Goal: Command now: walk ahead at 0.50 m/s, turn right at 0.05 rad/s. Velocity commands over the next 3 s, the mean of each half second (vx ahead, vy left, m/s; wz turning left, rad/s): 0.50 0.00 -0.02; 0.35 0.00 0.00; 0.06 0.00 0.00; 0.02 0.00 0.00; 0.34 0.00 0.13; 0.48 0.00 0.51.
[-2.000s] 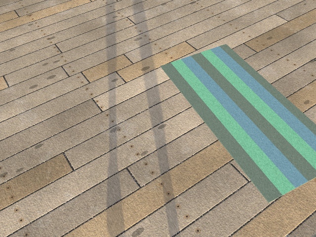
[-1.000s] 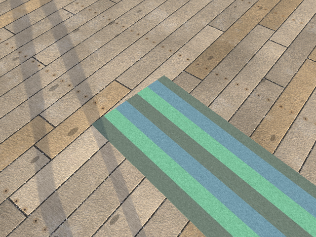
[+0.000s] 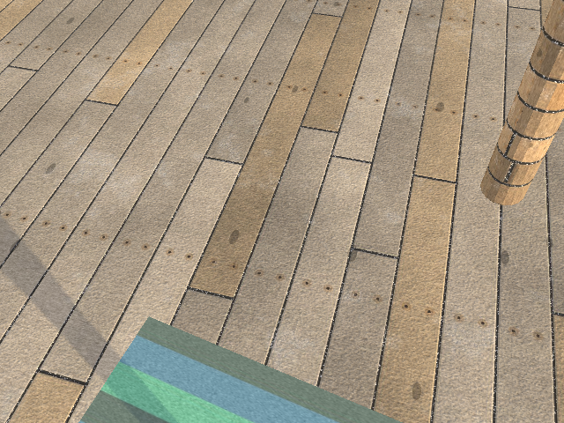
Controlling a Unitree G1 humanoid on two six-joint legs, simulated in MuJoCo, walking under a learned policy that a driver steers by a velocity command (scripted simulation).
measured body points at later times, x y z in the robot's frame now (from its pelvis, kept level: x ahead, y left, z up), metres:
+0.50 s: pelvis +0.27 +0.06 -0.01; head +0.30 +0.07 +0.44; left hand +0.29 +0.34 -0.14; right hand +0.44 -0.20 -0.10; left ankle +0.35 +0.15 -0.73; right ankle +0.11 -0.08 -0.65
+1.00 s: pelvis +0.50 +0.03 -0.01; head +0.53 +0.02 +0.44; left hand +0.68 +0.28 -0.10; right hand +0.54 -0.24 -0.15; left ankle +0.37 +0.16 -0.68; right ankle +0.62 -0.07 -0.73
